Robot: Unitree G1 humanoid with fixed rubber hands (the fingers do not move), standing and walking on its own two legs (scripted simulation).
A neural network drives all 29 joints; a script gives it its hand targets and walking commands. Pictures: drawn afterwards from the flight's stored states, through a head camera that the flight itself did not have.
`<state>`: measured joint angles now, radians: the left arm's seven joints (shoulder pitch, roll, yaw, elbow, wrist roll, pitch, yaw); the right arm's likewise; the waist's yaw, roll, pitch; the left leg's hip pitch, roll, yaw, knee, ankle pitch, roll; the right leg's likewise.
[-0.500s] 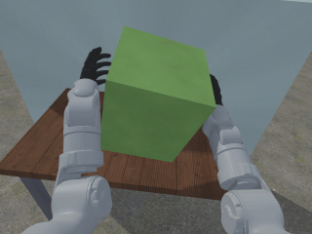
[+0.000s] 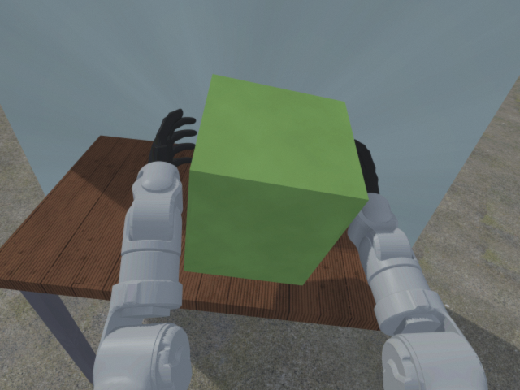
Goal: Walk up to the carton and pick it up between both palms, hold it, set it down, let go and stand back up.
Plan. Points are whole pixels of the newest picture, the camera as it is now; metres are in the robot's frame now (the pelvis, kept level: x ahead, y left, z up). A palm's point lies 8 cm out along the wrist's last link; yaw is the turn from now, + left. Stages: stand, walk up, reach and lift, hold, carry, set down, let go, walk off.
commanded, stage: set down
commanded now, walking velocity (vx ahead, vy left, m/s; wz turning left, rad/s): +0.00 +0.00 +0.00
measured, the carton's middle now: (261, 189) +0.41 -0.02 +0.14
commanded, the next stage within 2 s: none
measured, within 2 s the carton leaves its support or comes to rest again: neither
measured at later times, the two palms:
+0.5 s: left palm (174, 181) +0.42 +0.12 +0.15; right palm (354, 204) +0.39 -0.17 +0.13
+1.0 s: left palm (174, 193) +0.42 +0.13 +0.13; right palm (351, 208) +0.39 -0.17 +0.11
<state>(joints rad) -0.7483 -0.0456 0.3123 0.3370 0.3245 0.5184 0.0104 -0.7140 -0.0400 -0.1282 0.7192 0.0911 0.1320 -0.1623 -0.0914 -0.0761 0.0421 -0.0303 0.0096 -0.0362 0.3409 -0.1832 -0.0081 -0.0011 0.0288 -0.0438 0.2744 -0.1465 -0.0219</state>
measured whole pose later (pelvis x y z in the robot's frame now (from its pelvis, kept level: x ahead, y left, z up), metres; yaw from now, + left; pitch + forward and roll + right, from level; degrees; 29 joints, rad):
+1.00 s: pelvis +0.01 +0.00 +0.00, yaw -1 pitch -1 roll +0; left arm -0.75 -0.07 0.39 0.68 0.30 0.26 0.05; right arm -0.74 0.02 -0.42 0.93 -0.21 -0.03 -0.06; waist -0.04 -0.05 -0.01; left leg -0.13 0.01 0.00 0.30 -0.16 -0.01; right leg -0.12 0.02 -0.07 0.26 -0.13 -0.03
